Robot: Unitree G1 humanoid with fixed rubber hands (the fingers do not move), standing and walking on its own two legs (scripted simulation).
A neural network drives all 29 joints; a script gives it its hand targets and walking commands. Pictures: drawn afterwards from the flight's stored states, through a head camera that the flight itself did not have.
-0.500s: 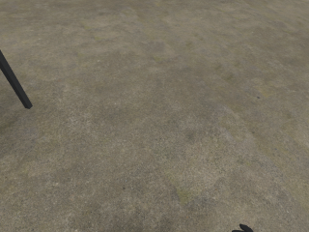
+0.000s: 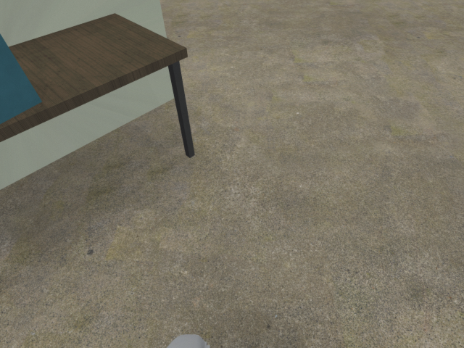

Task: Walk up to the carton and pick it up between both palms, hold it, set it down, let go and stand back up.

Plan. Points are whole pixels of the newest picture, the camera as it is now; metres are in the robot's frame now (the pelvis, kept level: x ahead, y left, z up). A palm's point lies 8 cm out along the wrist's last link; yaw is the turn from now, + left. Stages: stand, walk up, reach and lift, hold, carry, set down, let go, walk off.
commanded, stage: walk up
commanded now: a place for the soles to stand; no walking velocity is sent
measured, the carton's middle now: out of the picture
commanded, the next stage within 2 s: none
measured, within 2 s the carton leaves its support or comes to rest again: neither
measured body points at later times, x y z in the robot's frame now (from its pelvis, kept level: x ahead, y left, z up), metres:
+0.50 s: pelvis +0.18 +0.11 -0.01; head +0.20 +0.14 +0.44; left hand +0.14 +0.38 -0.13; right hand +0.38 -0.11 -0.11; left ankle +0.18 +0.20 -0.74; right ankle +0.27 -0.04 -0.67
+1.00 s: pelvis +0.38 +0.21 +0.00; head +0.41 +0.20 +0.45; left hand +0.20 +0.42 -0.10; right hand +0.62 +0.07 -0.13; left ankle +0.37 +0.41 -0.68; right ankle +0.42 +0.07 -0.74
